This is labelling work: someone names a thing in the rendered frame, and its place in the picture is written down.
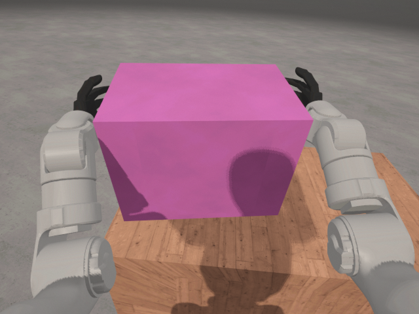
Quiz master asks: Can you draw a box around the right robot hand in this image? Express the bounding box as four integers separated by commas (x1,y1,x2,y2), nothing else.
285,67,322,108

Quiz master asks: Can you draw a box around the pedestal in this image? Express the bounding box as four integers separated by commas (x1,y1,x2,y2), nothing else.
104,147,419,314

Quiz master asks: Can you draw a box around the carton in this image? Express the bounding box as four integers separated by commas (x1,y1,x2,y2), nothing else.
93,63,314,221

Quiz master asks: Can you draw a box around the left robot forearm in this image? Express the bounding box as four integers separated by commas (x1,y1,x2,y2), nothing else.
31,111,102,295

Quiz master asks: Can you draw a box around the left robot hand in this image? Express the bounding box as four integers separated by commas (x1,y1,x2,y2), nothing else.
73,75,109,118

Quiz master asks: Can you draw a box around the left robot upper arm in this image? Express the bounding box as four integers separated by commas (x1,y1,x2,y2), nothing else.
0,235,117,314

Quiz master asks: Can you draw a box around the right robot upper arm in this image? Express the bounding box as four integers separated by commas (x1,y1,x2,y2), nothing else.
327,213,419,314

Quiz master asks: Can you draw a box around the right robot forearm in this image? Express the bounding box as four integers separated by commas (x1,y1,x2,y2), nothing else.
306,100,414,265

